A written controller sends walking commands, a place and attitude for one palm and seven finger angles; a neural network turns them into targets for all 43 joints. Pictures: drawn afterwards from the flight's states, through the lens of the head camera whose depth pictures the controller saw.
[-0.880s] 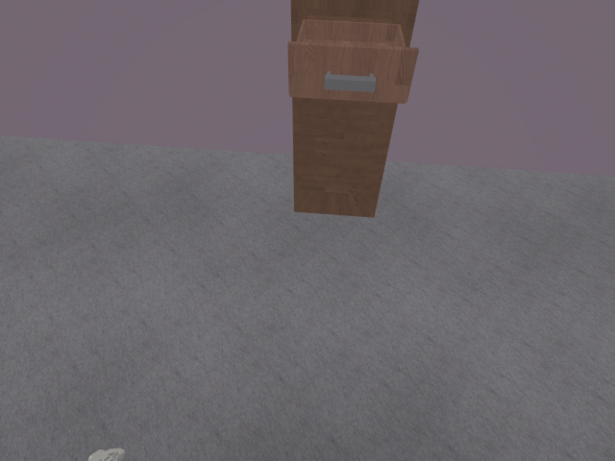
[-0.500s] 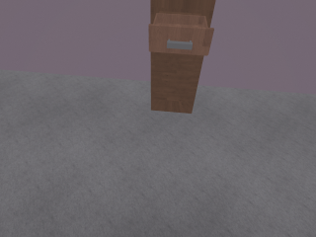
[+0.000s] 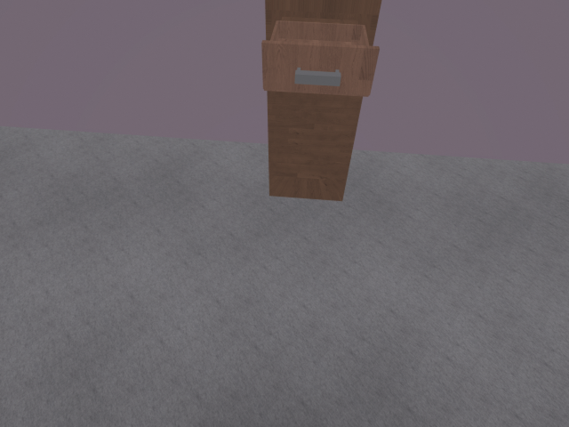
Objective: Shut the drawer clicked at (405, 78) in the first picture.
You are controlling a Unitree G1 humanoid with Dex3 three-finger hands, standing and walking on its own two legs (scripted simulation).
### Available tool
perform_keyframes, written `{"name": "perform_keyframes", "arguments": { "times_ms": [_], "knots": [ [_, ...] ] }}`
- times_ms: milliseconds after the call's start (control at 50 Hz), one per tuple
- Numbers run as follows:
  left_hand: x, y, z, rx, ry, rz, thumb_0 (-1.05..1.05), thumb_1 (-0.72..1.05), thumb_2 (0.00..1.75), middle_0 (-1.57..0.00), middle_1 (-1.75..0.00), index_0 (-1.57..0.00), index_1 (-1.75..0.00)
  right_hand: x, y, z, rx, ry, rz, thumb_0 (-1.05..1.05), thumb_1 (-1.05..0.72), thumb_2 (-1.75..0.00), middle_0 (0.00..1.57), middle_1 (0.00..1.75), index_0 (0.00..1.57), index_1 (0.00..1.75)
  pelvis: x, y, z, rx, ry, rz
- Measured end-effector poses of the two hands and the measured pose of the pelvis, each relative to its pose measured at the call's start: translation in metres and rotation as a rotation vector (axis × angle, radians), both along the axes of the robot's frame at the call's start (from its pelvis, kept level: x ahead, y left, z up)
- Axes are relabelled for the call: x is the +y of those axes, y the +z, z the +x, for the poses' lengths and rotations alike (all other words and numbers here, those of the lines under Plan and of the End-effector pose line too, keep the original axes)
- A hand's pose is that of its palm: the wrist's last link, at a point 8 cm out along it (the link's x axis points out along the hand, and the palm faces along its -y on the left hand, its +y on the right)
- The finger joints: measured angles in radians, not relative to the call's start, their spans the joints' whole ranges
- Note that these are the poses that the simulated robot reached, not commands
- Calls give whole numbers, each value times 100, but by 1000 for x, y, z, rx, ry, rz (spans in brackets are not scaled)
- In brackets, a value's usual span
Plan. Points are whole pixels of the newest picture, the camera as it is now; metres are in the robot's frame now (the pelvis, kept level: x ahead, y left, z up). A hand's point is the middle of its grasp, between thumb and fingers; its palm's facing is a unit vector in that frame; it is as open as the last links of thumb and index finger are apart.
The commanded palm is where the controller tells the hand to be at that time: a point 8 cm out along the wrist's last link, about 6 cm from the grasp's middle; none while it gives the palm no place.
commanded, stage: look at it before walking up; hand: left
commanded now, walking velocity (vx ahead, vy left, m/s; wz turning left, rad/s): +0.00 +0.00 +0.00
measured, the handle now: (317, 74) +1.03 -0.04 +0.03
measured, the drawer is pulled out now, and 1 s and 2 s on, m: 0.28 0.28 0.28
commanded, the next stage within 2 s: walk to a spot facing it in 0.56 s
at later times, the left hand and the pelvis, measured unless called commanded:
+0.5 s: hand out of the picture +0.08 +0.24 -0.16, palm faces -0.03 -0.94 -0.33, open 7.4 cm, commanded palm none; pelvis +0.01 +0.00 +0.00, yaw +0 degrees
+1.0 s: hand out of the picture +0.09 +0.18 -0.18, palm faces -0.15 -0.96 -0.23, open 7.4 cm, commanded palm none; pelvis +0.06 -0.03 -0.01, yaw -10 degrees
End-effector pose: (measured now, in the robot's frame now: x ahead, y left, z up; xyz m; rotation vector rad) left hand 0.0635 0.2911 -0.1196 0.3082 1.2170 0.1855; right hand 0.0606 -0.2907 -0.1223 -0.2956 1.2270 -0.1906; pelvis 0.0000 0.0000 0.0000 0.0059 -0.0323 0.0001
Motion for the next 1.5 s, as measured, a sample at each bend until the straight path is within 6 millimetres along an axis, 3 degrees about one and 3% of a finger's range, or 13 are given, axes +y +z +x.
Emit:
{"name": "perform_keyframes", "arguments": {
  "times_ms": [760,860,940,1040,1100,1180,1340,1500],
  "knots": [
    [-8,-3,15,10,3,-7,0,91,90,-20,-30,-20,-30,0,1,24,-24,-4,-1,0,-91,-90,20,30,20,30,-3,0,17,7,-25,-3],
    [-23,-17,8,76,-9,-56,0,91,90,-20,-30,-20,-30,14,-11,10,-12,-61,42,0,-91,-90,20,30,20,30,-4,-7,30,15,-75,5],
    [-44,-23,13,151,-43,-81,1,91,90,-20,-30,-20,-30,18,-23,-14,15,-154,86,0,-91,-90,20,30,20,30,-14,-10,45,22,-140,26],
    [-83,-25,53,150,-106,-98,1,91,90,-20,-30,-20,-30,10,-41,-51,129,-261,131,0,-91,-90,20,30,20,30,-38,-17,67,19,-205,29],
    [-104,-33,79,87,-123,-93,1,91,90,-20,-30,-20,-30,-3,-54,-59,204,-295,148,0,-91,-90,20,30,20,30,-56,-29,81,17,-219,14],
    [-125,-27,93,85,-118,-98,0,91,90,-20,-30,-20,-30,-21,-41,-26,170,-313,141,1,-91,-90,20,30,20,30,-72,-18,102,17,-250,13],
    [-154,-15,125,188,-191,-122,0,91,90,-20,-30,-21,-30,-51,-11,96,-111,-344,120,0,-91,-90,20,30,20,30,-86,0,155,46,-338,17],
    [-154,-23,188,213,-187,-121,0,91,90,-20,-30,-21,-30,-52,-5,212,-210,-313,128,0,-91,-90,20,30,20,30,-87,-6,231,53,-384,-4]
  ]
}}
